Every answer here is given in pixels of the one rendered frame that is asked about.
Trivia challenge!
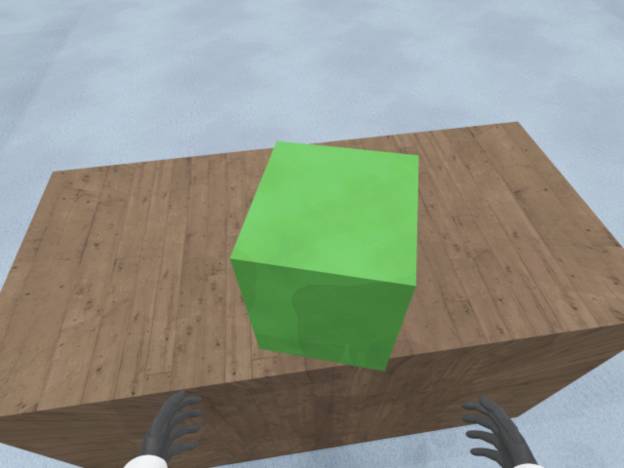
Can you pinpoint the left robot hand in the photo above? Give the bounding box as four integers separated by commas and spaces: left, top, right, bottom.
136, 389, 203, 463

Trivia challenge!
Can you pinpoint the carton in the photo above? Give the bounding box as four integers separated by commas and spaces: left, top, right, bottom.
230, 141, 419, 371

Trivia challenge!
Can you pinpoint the pedestal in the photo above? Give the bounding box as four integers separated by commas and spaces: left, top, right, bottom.
0, 122, 624, 468

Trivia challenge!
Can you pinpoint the right robot hand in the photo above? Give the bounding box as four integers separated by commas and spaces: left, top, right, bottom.
461, 396, 538, 468

